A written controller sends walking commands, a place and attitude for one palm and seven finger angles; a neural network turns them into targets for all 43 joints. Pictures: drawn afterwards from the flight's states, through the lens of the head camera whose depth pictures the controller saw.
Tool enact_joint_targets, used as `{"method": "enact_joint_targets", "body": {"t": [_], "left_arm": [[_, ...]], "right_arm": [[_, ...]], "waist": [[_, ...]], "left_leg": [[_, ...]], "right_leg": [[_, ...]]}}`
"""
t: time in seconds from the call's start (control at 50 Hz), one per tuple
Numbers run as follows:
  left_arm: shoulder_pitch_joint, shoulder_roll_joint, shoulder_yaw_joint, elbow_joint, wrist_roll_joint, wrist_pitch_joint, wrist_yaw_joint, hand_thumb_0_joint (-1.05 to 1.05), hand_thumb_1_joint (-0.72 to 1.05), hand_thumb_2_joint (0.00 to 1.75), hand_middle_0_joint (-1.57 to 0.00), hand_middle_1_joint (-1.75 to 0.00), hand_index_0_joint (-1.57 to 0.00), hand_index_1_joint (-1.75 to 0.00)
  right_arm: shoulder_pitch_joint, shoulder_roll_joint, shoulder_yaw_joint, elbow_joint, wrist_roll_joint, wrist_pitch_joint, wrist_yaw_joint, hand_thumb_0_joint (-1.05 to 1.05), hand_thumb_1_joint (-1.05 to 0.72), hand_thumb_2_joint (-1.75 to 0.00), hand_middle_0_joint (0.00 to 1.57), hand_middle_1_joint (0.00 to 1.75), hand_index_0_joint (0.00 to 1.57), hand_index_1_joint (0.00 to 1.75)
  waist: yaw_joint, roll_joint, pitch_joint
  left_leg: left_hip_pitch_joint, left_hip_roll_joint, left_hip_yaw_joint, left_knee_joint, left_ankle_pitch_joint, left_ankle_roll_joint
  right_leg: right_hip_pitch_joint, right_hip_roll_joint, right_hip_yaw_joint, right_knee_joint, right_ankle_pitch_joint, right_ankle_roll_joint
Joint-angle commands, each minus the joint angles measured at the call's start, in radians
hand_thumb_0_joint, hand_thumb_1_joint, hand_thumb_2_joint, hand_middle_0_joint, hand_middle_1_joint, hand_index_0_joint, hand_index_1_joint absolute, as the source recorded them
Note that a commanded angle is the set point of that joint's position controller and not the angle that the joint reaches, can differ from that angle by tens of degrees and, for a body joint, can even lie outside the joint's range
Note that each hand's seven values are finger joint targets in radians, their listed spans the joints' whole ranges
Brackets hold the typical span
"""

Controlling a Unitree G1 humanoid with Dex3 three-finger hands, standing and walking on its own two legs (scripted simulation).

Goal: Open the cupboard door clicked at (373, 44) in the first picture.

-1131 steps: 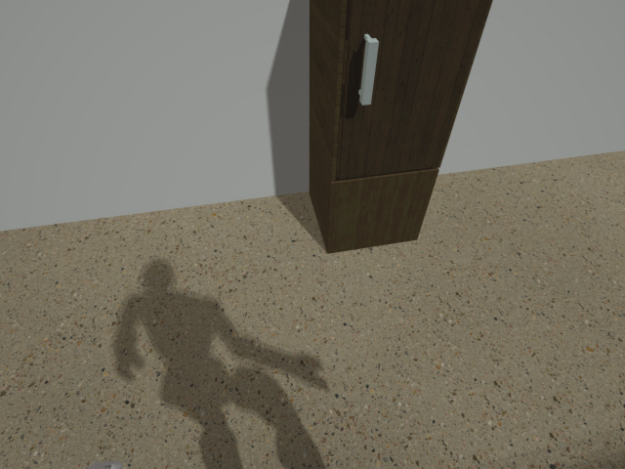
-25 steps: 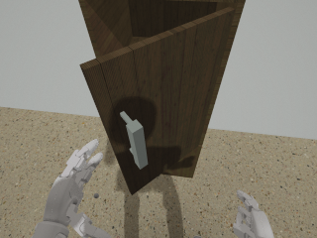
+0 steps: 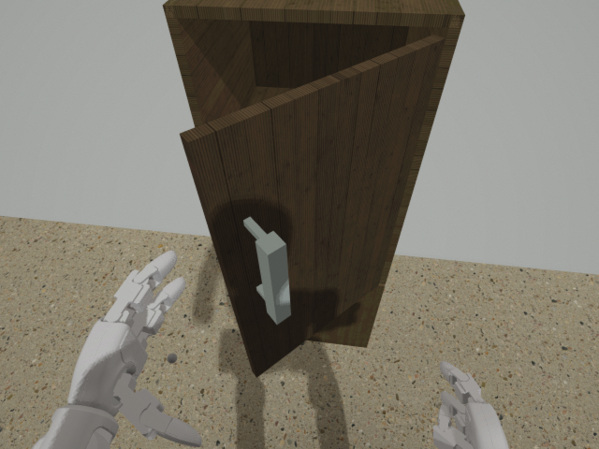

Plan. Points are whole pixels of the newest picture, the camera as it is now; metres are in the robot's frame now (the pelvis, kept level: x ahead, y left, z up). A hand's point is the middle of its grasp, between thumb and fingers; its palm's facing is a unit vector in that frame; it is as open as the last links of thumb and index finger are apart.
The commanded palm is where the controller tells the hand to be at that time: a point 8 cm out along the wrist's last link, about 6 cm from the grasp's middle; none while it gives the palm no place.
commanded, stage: draw the hand back to the body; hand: left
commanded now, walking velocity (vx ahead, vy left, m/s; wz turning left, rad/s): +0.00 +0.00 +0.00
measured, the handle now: (266, 272) +0.33 +0.07 +0.08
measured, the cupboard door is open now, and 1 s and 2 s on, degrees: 46 46 46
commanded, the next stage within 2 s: step back with the hand held close in 1.28 s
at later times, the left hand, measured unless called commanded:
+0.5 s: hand (90, 335) +0.20 +0.22 +0.15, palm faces +0.29 -0.89 -0.35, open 13.9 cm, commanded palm +0.16 +0.27 +0.17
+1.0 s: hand (22, 289) +0.21 +0.26 +0.21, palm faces +0.46 -0.79 -0.40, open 8.1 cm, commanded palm +0.16 +0.29 +0.21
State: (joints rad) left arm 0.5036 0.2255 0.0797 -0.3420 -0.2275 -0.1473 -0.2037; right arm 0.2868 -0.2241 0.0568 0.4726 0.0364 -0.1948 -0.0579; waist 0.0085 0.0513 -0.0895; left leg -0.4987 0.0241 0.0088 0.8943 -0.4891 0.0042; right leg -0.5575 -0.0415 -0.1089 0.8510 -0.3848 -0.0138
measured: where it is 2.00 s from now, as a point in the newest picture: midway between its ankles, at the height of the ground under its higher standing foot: outside the picture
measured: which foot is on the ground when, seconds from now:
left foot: down 0.00-1.00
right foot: down 0.00-1.00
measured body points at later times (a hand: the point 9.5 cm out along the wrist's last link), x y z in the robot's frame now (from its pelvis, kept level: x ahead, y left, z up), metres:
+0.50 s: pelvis +0.01 +0.01 +0.04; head +0.00 -0.01 +0.49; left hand +0.18 +0.27 +0.17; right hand +0.20 -0.20 -0.04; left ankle -0.02 +0.11 -0.70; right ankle +0.03 -0.11 -0.70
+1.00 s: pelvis +0.02 +0.00 +0.05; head +0.00 -0.02 +0.50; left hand +0.18 +0.30 +0.23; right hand +0.21 -0.22 -0.04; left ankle -0.02 +0.11 -0.70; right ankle +0.03 -0.11 -0.70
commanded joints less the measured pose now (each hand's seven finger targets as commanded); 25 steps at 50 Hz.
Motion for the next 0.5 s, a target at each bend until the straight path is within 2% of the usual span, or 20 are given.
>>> {"method": "enact_joint_targets", "body": {"t": [0.0,0.06,0.08,0.1,0.14,0.16,0.18,0.2,0.22,0.24,0.26,0.3,0.34,0.44,0.46,0.48], "left_arm": [[-0.032,0.107,0.095,-0.236,-0.027,-0.037,-0.016,0.0,-0.5,0.3,-0.15,-0.3,-0.15,-0.3],[-0.049,0.129,0.123,-0.252,-0.036,-0.029,-0.027,0.0,-0.5,0.3,-0.15,-0.3,-0.15,-0.3],[-0.06,0.13,0.131,-0.263,-0.043,-0.028,-0.031,0.0,-0.5,0.3,-0.15,-0.3,-0.15,-0.3],[-0.052,0.135,0.144,-0.256,-0.05,-0.023,-0.036,0.0,-0.47,0.32,-0.15,-0.3,-0.15,-0.3],[-0.066,0.144,0.158,-0.261,-0.06,-0.016,-0.051,0.0,-0.4,0.34,-0.15,-0.3,-0.15,-0.3],[-0.072,0.151,0.169,-0.242,-0.064,-0.011,-0.055,0.0,-0.36,0.36,-0.16,-0.3,-0.16,-0.3],[-0.065,0.15,0.175,-0.242,-0.069,-0.005,-0.065,0.0,-0.32,0.37,-0.16,-0.3,-0.16,-0.3],[-0.097,0.29,0.207,-0.365,0.093,-0.004,0.108,0.0,-0.29,0.39,-0.16,-0.3,-0.16,-0.3],[-0.008,0.183,0.156,-0.319,0.113,0.022,0.183,0.0,-0.26,0.4,-0.16,-0.3,-0.16,-0.3],[0.016,0.143,0.114,-0.316,0.139,0.035,0.226,0.0,-0.22,0.42,-0.16,-0.3,-0.16,-0.3],[0.016,0.149,0.116,-0.299,0.153,0.045,0.255,0.0,-0.18,0.43,-0.16,-0.3,-0.16,-0.3],[0.007,0.165,0.126,-0.312,0.175,0.042,0.291,0.0,-0.12,0.47,-0.16,-0.3,-0.16,-0.3],[-0.023,0.175,0.13,-0.326,0.191,0.036,0.312,0.0,-0.05,0.5,-0.17,-0.3,-0.17,-0.3],[-0.05,0.199,0.172,-0.307,0.204,0.024,0.337,0.0,0.13,0.57,-0.17,-0.3,-0.17,-0.3],[-0.052,0.217,0.192,-0.305,0.207,0.021,0.341,0.0,0.17,0.58,-0.17,-0.3,-0.17,-0.3],[-0.041,0.209,0.193,-0.298,0.204,0.021,0.341,0.0,0.2,0.6,-0.18,-0.3,-0.18,-0.3]], "right_arm": [[-0.113,-0.116,-0.05,-0.172,0.003,-0.071,-0.008,0.0,-0.9,-0.9,0.2,0.3,0.2,0.3],[-0.122,-0.12,-0.048,-0.163,0.004,-0.079,-0.011,0.0,-0.9,-0.9,0.2,0.3,0.2,0.3],[-0.119,-0.119,-0.047,-0.161,0.006,-0.083,-0.013,0.0,-0.9,-0.9,0.2,0.3,0.2,0.3],[-0.116,-0.118,-0.047,-0.156,0.007,-0.086,-0.014,0.0,-0.9,-0.9,0.2,0.3,0.2,0.3],[-0.123,-0.121,-0.043,-0.147,0.009,-0.094,-0.016,0.0,-0.9,-0.9,0.2,0.3,0.2,0.3],[-0.128,-0.123,-0.043,-0.138,0.008,-0.097,-0.017,0.0,-0.9,-0.9,0.2,0.3,0.2,0.3],[-0.132,-0.124,-0.043,-0.136,0.011,-0.1,-0.018,0.0,-0.9,-0.9,0.2,0.3,0.2,0.3],[-0.129,-0.112,-0.054,-0.139,-0.012,-0.083,-0.042,0.0,-0.9,-0.9,0.2,0.3,0.2,0.3],[-0.117,-0.091,-0.044,-0.132,-0.023,-0.077,-0.046,0.0,-0.9,-0.9,0.2,0.3,0.2,0.3],[-0.114,-0.091,-0.04,-0.12,-0.024,-0.067,-0.043,0.0,-0.9,-0.9,0.2,0.3,0.2,0.3],[-0.129,-0.094,-0.042,-0.108,-0.025,-0.058,-0.042,0.0,-0.9,-0.9,0.2,0.3,0.2,0.3],[-0.139,-0.096,-0.042,-0.097,-0.029,-0.047,-0.043,0.0,-0.9,-0.9,0.2,0.3,0.2,0.3],[-0.148,-0.098,-0.041,-0.085,-0.034,-0.044,-0.043,0.0,-0.9,-0.9,0.2,0.3,0.2,0.3],[-0.176,-0.097,-0.042,-0.054,-0.042,-0.039,-0.045,0.0,-0.9,-0.9,0.2,0.3,0.2,0.3],[-0.185,-0.1,-0.044,-0.044,-0.043,-0.039,-0.046,0.0,-0.9,-0.9,0.2,0.3,0.2,0.3],[-0.187,-0.096,-0.043,-0.039,-0.044,-0.037,-0.044,0.0,-0.9,-0.9,0.2,0.3,0.2,0.3]], "waist": [[0.014,-0.031,-0.08],[0.018,-0.03,-0.071],[0.017,-0.011,-0.074],[0.018,-0.021,-0.079],[0.021,-0.002,-0.065],[0.017,-0.038,-0.057],[0.022,-0.017,-0.052],[0.068,0.004,-0.068],[0.044,0.008,-0.005],[0.041,0.021,0.012],[0.043,-0.009,0.034],[0.041,-0.011,0.019],[0.039,0.029,0.026],[0.048,-0.015,0.029],[0.053,-0.001,0.021],[0.054,-0.003,0.028]], "left_leg": [[-0.01,-0.032,-0.044,-0.189,0.223,0.003],[0.013,-0.031,-0.045,-0.203,0.233,0.005],[0.028,-0.032,-0.046,-0.209,0.243,0.003],[0.037,-0.031,-0.045,-0.213,0.245,0.002],[0.05,-0.031,-0.049,-0.226,0.252,0.001],[0.051,-0.03,-0.052,-0.229,0.259,0.003],[0.06,-0.03,-0.049,-0.237,0.264,0.003],[0.066,-0.02,-0.027,-0.291,0.262,0.008],[0.069,-0.023,-0.027,-0.316,0.247,0.0],[0.088,-0.018,-0.029,-0.331,0.262,-0.001],[0.103,-0.013,-0.03,-0.342,0.277,0.002],[0.156,-0.01,-0.027,-0.371,0.301,0.004],[0.197,-0.01,-0.023,-0.402,0.321,0.004],[0.266,-0.006,-0.024,-0.471,0.369,0.006],[0.282,-0.005,-0.02,-0.477,0.401,0.007],[0.29,-0.005,-0.02,-0.486,0.425,0.006]], "right_leg": [[0.183,0.038,0.043,-0.159,0.154,-0.004],[0.2,0.04,0.041,-0.177,0.158,-0.006],[0.207,0.039,0.04,-0.18,0.173,-0.005],[0.212,0.04,0.037,-0.186,0.178,-0.003],[0.222,0.041,0.034,-0.196,0.187,-0.005],[0.236,0.041,0.036,-0.208,0.194,-0.005],[0.241,0.041,0.035,-0.214,0.203,-0.004],[0.309,0.024,0.081,-0.256,0.19,-0.014],[0.297,0.021,0.067,-0.281,0.17,-0.014],[0.308,0.018,0.058,-0.29,0.176,-0.013],[0.319,0.02,0.057,-0.313,0.184,-0.014],[0.345,0.019,0.052,-0.332,0.2,-0.009],[0.37,0.018,0.053,-0.355,0.215,-0.011],[0.441,0.019,0.049,-0.404,0.251,-0.01],[0.461,0.017,0.051,-0.414,0.275,-0.012],[0.471,0.017,0.051,-0.417,0.294,-0.01]]}}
